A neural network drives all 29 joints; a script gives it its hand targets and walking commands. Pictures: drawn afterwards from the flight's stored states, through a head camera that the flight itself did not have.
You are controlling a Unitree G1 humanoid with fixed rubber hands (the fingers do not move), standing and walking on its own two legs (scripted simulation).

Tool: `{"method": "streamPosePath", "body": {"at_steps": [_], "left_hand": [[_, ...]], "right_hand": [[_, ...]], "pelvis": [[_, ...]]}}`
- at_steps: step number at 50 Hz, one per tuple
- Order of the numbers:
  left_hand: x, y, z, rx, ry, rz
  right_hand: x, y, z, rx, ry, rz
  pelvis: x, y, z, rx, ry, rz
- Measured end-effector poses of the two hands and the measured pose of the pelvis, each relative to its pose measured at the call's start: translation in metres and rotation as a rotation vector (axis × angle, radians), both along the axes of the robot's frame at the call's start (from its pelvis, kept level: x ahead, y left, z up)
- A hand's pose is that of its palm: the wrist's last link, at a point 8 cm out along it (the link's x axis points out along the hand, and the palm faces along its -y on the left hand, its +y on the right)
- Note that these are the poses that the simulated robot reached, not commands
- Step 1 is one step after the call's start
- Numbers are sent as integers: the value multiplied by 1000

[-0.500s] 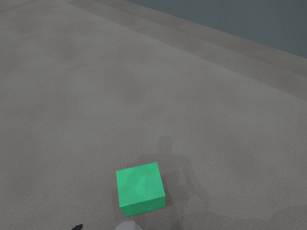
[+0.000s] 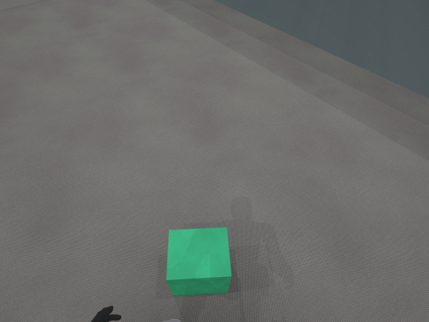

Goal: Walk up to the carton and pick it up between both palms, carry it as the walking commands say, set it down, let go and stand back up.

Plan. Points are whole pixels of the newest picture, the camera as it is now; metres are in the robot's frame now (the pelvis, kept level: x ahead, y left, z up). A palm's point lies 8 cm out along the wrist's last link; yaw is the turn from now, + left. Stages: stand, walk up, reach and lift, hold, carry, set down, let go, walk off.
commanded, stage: walk up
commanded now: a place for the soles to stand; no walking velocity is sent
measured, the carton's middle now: (199, 262) +0.43 +0.06 -0.63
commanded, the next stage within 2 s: reach and lift in 1.28 s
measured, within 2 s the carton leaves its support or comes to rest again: neither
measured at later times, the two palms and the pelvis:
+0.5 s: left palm out of the picture +0.06 +0.28 -0.13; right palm out of the picture +0.10 -0.24 -0.11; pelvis +0.01 +0.01 +0.00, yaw +8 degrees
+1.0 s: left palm out of the picture +0.00 +0.26 -0.13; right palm out of the picture +0.15 -0.21 -0.11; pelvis +0.02 +0.01 +0.01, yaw +13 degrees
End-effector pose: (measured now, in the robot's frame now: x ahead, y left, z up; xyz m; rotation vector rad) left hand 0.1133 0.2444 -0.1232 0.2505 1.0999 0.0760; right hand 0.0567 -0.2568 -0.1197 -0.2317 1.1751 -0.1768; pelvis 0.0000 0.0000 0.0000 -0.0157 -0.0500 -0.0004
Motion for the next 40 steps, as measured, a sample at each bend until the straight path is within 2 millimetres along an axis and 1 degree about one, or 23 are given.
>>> {"method": "streamPosePath", "body": {"at_steps": [4, 8, 18, 22, 27, 32, 36, 40], "left_hand": [[-14, -2, 3, -1, 16, 34], [-22, 2, 4, -4, 14, 65], [-35, 27, -4, -3, 42, 132], [-44, 34, -8, -2, 59, 162], [-60, 33, -8, 3, 82, 188], [-77, 38, -14, 7, 116, 229], [-86, 40, -18, -6, 138, 251], [-93, 33, -16, -23, 137, 277]], "right_hand": [[16, -4, 2, 4, -32, 39], [26, -2, 5, 0, -36, 71], [32, 13, 8, -22, 1, 133], [37, 18, 7, -26, 18, 154], [52, 20, 7, -21, 8, 179], [70, 25, 6, -37, -20, 221], [79, 34, 7, -30, -39, 236], [83, 40, 9, -18, -27, 251]], "pelvis": [[0, -2, 2, 7, -4, 29], [0, -2, 4, 3, -4, 57], [4, 8, 2, -20, 13, 111], [6, 8, 1, -26, 24, 128], [8, 6, 2, -34, 26, 153], [10, 11, -2, -26, 12, 188], [11, 14, -3, -24, 14, 191], [12, 10, 1, -26, 19, 203]]}}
